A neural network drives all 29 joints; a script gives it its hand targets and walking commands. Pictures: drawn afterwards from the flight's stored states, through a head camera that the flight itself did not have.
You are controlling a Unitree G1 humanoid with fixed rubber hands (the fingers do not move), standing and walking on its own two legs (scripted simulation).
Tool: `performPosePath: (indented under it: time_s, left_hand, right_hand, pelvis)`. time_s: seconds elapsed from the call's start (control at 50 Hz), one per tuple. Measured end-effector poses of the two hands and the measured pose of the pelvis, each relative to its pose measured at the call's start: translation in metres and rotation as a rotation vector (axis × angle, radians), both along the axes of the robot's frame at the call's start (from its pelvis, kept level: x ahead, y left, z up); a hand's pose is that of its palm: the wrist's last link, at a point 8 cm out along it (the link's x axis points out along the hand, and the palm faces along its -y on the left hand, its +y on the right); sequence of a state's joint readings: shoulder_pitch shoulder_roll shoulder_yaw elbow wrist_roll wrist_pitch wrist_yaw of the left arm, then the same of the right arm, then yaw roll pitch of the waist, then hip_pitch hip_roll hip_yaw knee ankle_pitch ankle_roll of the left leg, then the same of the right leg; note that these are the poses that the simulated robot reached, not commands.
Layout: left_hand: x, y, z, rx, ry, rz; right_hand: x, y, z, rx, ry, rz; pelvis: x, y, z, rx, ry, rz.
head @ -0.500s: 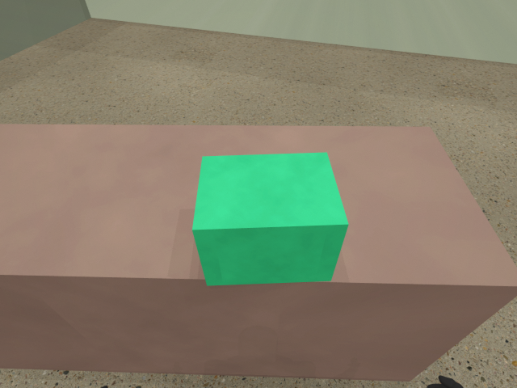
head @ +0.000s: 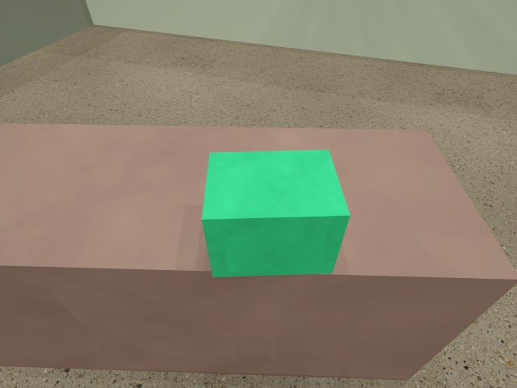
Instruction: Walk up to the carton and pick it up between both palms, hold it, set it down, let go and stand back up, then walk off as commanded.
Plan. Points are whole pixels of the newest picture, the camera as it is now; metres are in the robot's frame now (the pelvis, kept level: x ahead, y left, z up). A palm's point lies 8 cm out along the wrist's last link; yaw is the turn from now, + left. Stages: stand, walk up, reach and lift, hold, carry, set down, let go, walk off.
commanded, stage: stand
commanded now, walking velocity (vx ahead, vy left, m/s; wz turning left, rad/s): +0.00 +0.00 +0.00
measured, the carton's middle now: (271, 213) +0.46 +0.02 +0.00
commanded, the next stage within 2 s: walk off in 1.04 s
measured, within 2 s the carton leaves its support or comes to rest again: neither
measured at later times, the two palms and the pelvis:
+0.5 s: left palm out of the picture +0.06 +0.30 -0.12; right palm out of the picture +0.09 -0.29 -0.09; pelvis +0.00 +0.00 +0.00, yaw +0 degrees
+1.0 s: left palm out of the picture +0.06 +0.30 -0.11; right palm out of the picture +0.09 -0.29 -0.09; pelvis +0.00 +0.00 +0.00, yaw +0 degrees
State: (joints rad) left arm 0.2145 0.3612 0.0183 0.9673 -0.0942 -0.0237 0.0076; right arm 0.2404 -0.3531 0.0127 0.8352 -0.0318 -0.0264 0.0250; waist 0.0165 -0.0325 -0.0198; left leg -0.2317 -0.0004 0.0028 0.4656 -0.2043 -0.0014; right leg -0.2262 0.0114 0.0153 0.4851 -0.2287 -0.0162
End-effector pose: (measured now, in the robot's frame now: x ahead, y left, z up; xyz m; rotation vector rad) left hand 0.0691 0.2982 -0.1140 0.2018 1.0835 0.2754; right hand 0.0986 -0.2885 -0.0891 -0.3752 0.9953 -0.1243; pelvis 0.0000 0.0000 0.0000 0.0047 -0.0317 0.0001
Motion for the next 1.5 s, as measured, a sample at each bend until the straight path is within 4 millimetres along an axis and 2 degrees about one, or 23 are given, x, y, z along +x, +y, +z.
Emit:
performPosePath:
  time_s: [0.32,0.9,1.24,1.38,1.5]
  left_hand:
    - [-0.012,0.003,-0.003,-0.004,0.026,0.007]
    - [-0.010,0.003,-0.002,0.002,0.035,-0.001]
    - [-0.002,0.004,0.000,0.007,0.034,-0.004]
    - [-0.005,0.012,0.002,0.025,0.029,0.012]
    - [-0.023,0.016,0.003,0.066,0.054,0.036]
  right_hand:
    - [-0.008,0.002,-0.001,0.000,0.012,-0.007]
    - [-0.008,0.003,-0.004,0.006,0.022,-0.008]
    - [-0.004,0.003,-0.006,0.012,0.030,-0.010]
    - [-0.025,-0.006,-0.013,-0.008,0.099,-0.034]
    - [-0.047,-0.022,-0.025,-0.013,0.146,-0.037]
  pelvis:
    - [-0.005,0.002,0.000,-0.003,-0.004,0.000]
    - [-0.003,0.003,0.000,-0.004,0.001,0.000]
    - [0.002,0.003,0.001,-0.004,0.008,0.000]
    - [-0.009,0.002,-0.003,-0.002,-0.021,0.000]
    - [-0.024,-0.009,-0.011,0.011,-0.045,0.001]
